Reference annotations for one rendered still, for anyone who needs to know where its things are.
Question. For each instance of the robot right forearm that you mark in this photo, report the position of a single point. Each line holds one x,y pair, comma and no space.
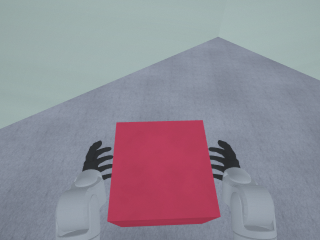
252,207

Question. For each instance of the left robot hand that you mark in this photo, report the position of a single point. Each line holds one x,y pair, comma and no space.
91,161

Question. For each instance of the robot left forearm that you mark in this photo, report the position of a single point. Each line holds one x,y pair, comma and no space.
77,215

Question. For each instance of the carton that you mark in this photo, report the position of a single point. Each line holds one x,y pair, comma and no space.
161,175

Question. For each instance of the right robot hand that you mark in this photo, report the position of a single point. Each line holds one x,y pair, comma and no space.
229,160

